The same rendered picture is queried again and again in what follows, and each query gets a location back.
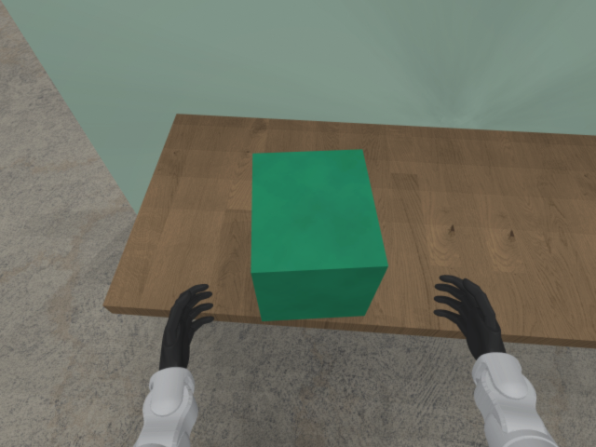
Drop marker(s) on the robot left forearm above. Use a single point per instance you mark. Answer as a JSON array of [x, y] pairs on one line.
[[169, 410]]

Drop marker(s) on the carton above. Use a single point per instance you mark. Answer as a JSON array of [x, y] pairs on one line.
[[316, 244]]

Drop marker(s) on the robot right forearm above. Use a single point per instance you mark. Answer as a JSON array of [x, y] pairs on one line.
[[506, 399]]

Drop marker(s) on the left robot hand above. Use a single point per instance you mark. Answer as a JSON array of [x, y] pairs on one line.
[[180, 329]]

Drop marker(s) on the right robot hand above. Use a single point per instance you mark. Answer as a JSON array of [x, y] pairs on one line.
[[477, 318]]

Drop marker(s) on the table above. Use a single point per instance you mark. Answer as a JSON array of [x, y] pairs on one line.
[[513, 212]]

